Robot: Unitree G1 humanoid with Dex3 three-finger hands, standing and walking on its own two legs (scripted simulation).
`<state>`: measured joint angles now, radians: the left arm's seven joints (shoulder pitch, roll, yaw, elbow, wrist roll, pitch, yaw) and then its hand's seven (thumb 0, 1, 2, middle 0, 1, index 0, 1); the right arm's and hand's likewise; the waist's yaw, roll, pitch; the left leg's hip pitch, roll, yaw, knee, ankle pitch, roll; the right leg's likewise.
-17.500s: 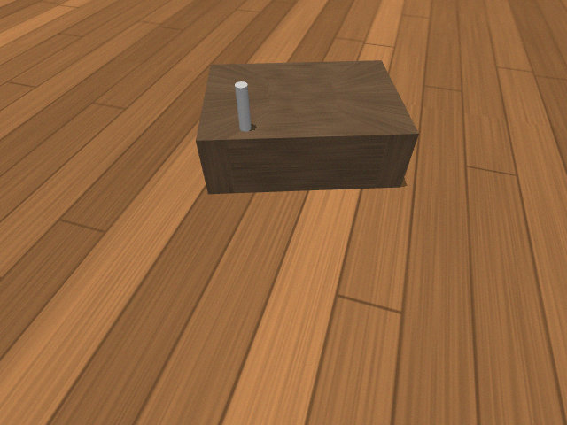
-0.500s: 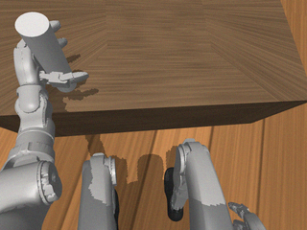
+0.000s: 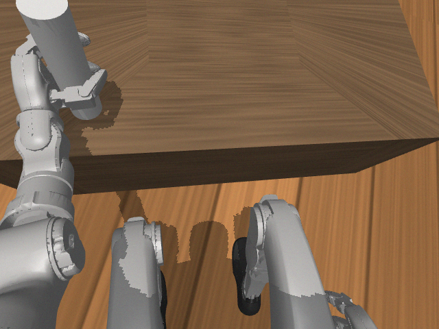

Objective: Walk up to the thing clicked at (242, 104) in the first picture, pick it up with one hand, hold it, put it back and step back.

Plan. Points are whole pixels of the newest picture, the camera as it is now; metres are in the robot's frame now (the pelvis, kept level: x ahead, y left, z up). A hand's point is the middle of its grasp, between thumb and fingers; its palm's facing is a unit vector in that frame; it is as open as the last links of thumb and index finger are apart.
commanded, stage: settle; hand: left
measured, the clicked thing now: (69, 67) +0.54 +0.19 +0.02
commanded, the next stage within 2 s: lift in 1.10 s
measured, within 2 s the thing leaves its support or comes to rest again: leaves its support in 0.30 s
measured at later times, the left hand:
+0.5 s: hand (66, 57) +0.53 +0.18 +0.05, palm faces +0.08 -1.00 -0.04, open 7.4 cm
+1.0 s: hand (56, 30) +0.54 +0.18 +0.09, palm faces +0.09 -1.00 -0.02, open 7.4 cm
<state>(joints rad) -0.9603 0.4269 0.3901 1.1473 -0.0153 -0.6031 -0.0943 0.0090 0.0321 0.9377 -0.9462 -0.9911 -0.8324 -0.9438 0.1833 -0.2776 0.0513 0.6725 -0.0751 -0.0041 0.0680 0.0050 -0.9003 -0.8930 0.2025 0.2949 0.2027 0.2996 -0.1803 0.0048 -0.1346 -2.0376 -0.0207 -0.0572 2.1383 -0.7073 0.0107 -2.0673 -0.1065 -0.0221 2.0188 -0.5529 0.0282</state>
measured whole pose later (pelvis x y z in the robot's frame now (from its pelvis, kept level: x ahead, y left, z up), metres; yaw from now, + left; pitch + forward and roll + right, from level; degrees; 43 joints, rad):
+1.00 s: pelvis +0.03 +0.00 +0.10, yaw +0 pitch +35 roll -3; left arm -0.81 0.39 0.36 0.96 -0.08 -0.45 -0.11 -0.01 -0.01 1.04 -0.93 -1.06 -0.83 -1.04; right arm 0.21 -0.26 0.03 0.67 -0.03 -0.01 0.03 0.00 -0.89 -0.90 0.20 0.30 0.20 0.30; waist -0.15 0.02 -0.16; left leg -1.73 0.01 -0.05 1.83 -0.71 0.00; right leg -1.77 -0.08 -0.04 1.73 -0.57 0.02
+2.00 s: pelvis +0.06 +0.00 +0.23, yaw +0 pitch +22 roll -3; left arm -0.38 0.23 0.20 0.60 -0.14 -0.40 -0.03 -0.01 -0.03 1.08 -0.92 -1.09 -0.83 -1.07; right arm 0.21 -0.23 -0.01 0.69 0.01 -0.03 -0.01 0.01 -0.90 -0.90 0.20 0.30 0.20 0.30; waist -0.06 0.02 -0.14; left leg -1.14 0.03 -0.04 1.36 -0.61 0.00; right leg -1.17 -0.05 -0.06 1.27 -0.48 0.03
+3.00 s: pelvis +0.09 +0.00 +0.31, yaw +1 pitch +9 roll -2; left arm -0.16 0.20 0.13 0.46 -0.17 -0.35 -0.05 -0.01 -0.04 1.10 -0.92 -1.09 -0.84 -1.08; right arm 0.24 -0.21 0.00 0.68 0.01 -0.04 -0.03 0.01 -0.90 -0.90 0.20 0.30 0.20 0.30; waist -0.03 0.00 -0.05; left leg -0.61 0.03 -0.01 0.94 -0.49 0.00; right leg -0.65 -0.04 -0.05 0.86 -0.37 0.03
